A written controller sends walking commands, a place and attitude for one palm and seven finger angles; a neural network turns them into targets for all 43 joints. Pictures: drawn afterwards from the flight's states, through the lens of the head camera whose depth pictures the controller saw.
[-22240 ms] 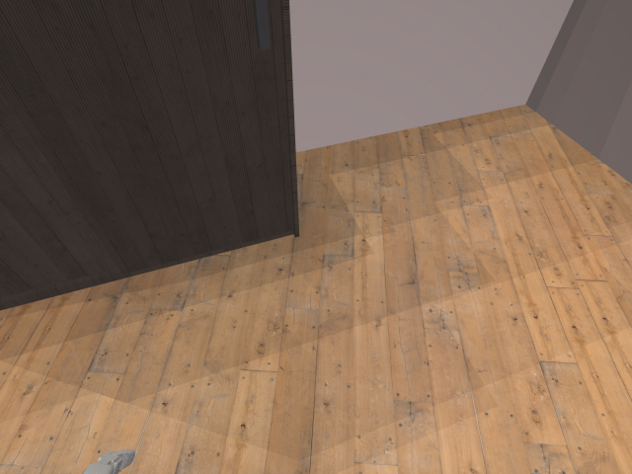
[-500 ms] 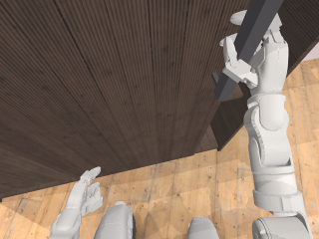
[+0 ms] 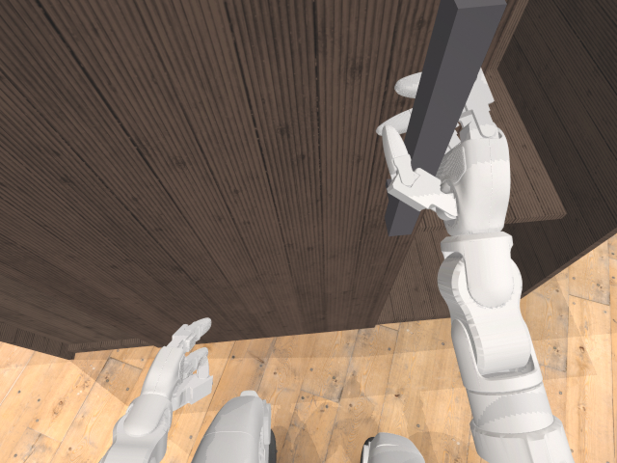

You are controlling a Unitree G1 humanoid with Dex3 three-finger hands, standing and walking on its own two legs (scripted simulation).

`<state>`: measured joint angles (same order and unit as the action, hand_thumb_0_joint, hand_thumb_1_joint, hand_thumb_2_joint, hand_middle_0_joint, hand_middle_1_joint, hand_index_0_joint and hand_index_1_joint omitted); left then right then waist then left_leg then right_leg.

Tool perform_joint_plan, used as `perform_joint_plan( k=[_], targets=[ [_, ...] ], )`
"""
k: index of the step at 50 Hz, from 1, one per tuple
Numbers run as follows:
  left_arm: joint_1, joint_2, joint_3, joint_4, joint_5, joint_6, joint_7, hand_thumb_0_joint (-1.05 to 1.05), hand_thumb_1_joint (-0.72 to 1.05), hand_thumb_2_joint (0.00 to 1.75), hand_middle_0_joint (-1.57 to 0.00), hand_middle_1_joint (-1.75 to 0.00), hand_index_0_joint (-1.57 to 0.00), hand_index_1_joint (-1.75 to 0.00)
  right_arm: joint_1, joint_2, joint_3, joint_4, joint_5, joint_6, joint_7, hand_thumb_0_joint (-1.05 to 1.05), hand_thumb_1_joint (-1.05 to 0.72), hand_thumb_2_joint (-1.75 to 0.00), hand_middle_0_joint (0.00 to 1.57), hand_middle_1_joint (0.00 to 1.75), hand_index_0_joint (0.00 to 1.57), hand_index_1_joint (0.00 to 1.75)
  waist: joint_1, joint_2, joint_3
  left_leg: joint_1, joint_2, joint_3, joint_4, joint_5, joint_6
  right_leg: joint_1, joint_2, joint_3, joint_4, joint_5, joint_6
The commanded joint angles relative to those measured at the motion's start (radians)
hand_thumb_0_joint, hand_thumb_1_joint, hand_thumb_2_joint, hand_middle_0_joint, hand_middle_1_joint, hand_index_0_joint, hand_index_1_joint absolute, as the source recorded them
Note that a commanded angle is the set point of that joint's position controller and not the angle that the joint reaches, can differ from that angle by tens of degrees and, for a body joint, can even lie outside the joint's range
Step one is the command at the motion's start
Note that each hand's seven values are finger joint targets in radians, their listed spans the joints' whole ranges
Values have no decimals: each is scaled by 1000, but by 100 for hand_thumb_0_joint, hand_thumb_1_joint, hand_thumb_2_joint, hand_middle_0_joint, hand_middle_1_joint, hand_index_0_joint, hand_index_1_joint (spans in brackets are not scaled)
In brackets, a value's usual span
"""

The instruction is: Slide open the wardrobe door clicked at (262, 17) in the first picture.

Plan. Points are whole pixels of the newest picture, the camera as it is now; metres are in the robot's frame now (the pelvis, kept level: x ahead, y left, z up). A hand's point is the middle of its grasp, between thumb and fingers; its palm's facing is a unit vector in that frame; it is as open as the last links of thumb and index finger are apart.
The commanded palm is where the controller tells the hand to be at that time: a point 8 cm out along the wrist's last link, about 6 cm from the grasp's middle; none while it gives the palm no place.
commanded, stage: step sideways, sliding the door along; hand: right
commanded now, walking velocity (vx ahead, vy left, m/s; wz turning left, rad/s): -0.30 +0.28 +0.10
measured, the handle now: (416, 131) +0.39 -0.11 +0.19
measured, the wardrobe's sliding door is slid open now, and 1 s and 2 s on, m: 0.36 0.43 0.42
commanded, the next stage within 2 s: stop walking and hold the door there in 0.44 s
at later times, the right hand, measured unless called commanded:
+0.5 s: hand (321, 174) +0.35 -0.03 +0.19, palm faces +0.21 +0.98 -0.02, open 6.5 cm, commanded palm +0.32 +0.00 +0.18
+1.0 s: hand (327, 173) +0.35 -0.03 +0.18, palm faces +0.38 +0.89 -0.26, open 6.1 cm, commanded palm +0.31 -0.08 +0.16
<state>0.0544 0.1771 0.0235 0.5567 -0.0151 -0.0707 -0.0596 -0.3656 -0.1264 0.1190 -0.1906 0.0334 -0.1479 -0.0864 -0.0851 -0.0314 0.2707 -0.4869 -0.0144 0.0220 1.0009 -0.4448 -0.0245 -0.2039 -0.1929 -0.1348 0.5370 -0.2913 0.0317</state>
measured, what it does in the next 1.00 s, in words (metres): steps to the left: left foot, then right foot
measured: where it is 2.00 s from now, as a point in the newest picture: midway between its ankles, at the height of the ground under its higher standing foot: outside the picture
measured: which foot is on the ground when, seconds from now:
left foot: up 0.00-0.20, down 0.22-0.42, up 0.44-0.76, down 0.78-1.00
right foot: down 0.00-0.22, up 0.24-0.42, down 0.44-0.78, up 0.80-1.00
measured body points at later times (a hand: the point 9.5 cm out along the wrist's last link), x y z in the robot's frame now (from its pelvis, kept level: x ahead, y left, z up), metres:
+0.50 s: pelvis -0.06 +0.14 -0.02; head +0.02 +0.12 +0.42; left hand +0.13 +0.39 -0.11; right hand +0.33 -0.08 +0.19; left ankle -0.02 +0.27 -0.71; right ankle -0.05 +0.04 -0.74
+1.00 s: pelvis -0.07 +0.22 -0.01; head -0.04 +0.25 +0.44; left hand +0.06 +0.52 -0.11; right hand +0.33 -0.08 +0.20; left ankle -0.04 +0.38 -0.74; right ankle -0.04 +0.11 -0.71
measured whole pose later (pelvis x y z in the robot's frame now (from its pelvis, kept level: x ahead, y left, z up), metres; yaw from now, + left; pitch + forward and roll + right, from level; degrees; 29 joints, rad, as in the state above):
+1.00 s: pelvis -0.07 +0.22 -0.01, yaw +5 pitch -1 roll -1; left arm 0.14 0.33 0.02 0.71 -0.05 0.00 0.09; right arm -0.48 -0.48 -0.41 0.51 0.03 -0.13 -0.07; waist 0.04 -0.04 0.08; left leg -0.29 0.10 0.01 0.52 -0.20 -0.06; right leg -0.39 0.01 -0.05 0.84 -0.47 0.02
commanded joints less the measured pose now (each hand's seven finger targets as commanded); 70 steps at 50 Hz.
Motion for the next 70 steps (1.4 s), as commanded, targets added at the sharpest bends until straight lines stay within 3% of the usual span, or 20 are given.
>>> perform_joint_plan(
  k=[1,8,11,13,19,20,21,22,27,28,30,36,40,41,42,51,53,56,65,70],
  targets=[
    [-44,130,54,-125,3,-43,29,0,90,90,-20,-30,-20,-30,-449,-47,1,-262,-15,-101,52,0,-90,-90,45,140,45,140,114,-248,-560,-21,27,11,-112,53,-18,439,-258,84,-88,987,-121],
    [-54,111,35,-107,-21,-66,54,0,90,90,-20,-30,-20,-30,-406,-95,-51,-216,5,-102,34,0,-90,-90,45,140,45,140,120,-259,-549,277,-21,67,-512,275,-22,298,-181,-5,26,685,-50],
    [-112,38,-3,-130,-42,-70,74,0,90,90,-20,-30,-20,-30,-417,-177,-72,-239,0,-87,18,0,-90,-90,45,140,45,140,81,244,-529,430,241,-133,-634,1059,57,-84,78,-23,412,-306,-46],
    [-115,77,26,-112,-16,-80,94,0,90,90,-20,-30,-20,-30,-393,-99,-16,-291,26,-51,10,0,-90,-90,45,140,45,140,43,443,-633,437,337,-322,-599,1091,186,-162,177,162,643,-452,10],
    [-62,107,26,-63,-34,-25,96,0,90,90,-20,-30,-20,-30,-536,-7,51,-252,27,-86,-2,0,-90,-90,45,140,45,140,123,180,-670,462,207,-61,-418,932,141,69,131,62,-37,59,-7],
    [-52,136,50,-75,-34,-22,95,0,90,90,-20,-30,-20,-30,-576,10,81,-245,36,-88,13,0,-90,-90,45,140,45,140,135,84,-675,251,159,-40,-330,670,97,289,4,135,-127,330,-43],
    [-35,199,83,-103,-35,-29,82,0,90,90,-20,-30,-20,-30,-602,30,98,-237,52,-77,28,0,-90,-90,45,140,45,140,124,-185,-691,-45,52,-7,-153,108,28,480,-314,480,-110,847,-183],
    [-33,193,83,-103,-33,-27,49,0,90,90,-20,-30,-20,-30,-642,20,75,-144,29,-63,35,0,-90,-90,45,140,45,140,105,-113,-698,-54,32,-98,30,-79,45,435,-379,502,-91,820,-247],
    [-21,182,69,-64,-32,-12,27,0,90,90,-20,-30,-20,-30,-752,15,70,-105,33,-21,41,0,-90,-90,45,140,45,140,108,-179,-588,-184,46,-62,232,60,4,401,-234,256,-54,762,-163],
    [45,232,91,-6,-23,17,60,0,90,90,-20,-30,-20,-30,-520,-528,-482,205,-7,-1,-21,0,-90,-90,45,140,45,140,77,-210,-606,-201,26,-14,211,54,-14,411,-198,196,-60,810,-149],
    [24,189,54,-58,-20,38,65,0,90,90,-20,-30,-20,-30,-554,-264,-214,64,19,3,23,0,-90,-90,45,140,45,140,101,-307,-588,-125,11,32,38,53,-17,372,-149,154,-41,797,-152],
    [40,208,21,-60,-36,-11,105,0,90,90,-20,-30,-20,-30,-448,-515,-442,196,22,-6,-9,0,-90,-90,45,140,45,140,84,-279,-542,293,-34,131,-572,282,-15,178,-53,27,30,496,-72],
    [33,172,-6,-44,-32,14,140,0,90,90,-20,-30,-20,-30,-326,-768,-661,434,-4,-5,-30,0,-90,-90,45,140,45,140,63,177,-541,589,383,-276,-579,1144,142,-297,151,80,430,-308,-11],
    [44,197,13,-44,-40,13,141,0,90,90,-20,-30,-20,-30,-366,-791,-700,419,15,2,-35,0,-90,-90,45,140,45,140,55,399,-586,609,382,-319,-561,1110,141,-324,156,156,517,-314,-6],
    [19,200,14,-34,-37,6,146,0,90,90,-20,-30,-20,-30,-403,-723,-658,419,20,-2,-33,0,-90,-90,45,140,45,140,62,409,-581,602,381,-278,-539,1072,145,-327,149,196,549,-275,-5],
    [78,232,29,18,-25,18,158,0,90,90,-20,-30,-20,-30,-450,-706,-624,545,-14,-59,-30,0,-90,-90,45,140,45,140,88,191,-540,292,313,-147,-629,422,108,8,169,106,-6,5,-21],
    [81,257,47,10,-29,17,159,0,90,90,-20,-30,-20,-30,-485,-671,-576,499,-6,-79,-26,0,-90,-90,45,140,45,140,96,15,-500,231,195,-71,-554,281,65,97,107,105,-152,138,-28],
    [93,248,31,-21,-34,18,155,0,90,90,-20,-30,-20,-30,-470,-597,-511,531,-8,-85,-17,0,-90,-90,45,140,45,140,87,-264,-458,181,23,21,-284,4,14,-44,-101,364,-283,120,-150],
    [156,251,18,12,-20,-5,166,0,90,90,-20,-30,-20,-30,-520,-718,-567,594,-23,-61,-31,0,-90,-90,45,140,45,140,101,-37,-526,390,159,-93,-580,477,53,-63,65,124,-35,211,-39],
    [151,253,16,32,-26,-1,181,0,90,90,-20,-30,-20,-30,-551,-730,-579,678,-8,-56,-33,0,-90,-90,45,140,45,140,91,32,-513,257,125,-95,-607,217,38,8,48,159,-86,89,-57]
  ],
)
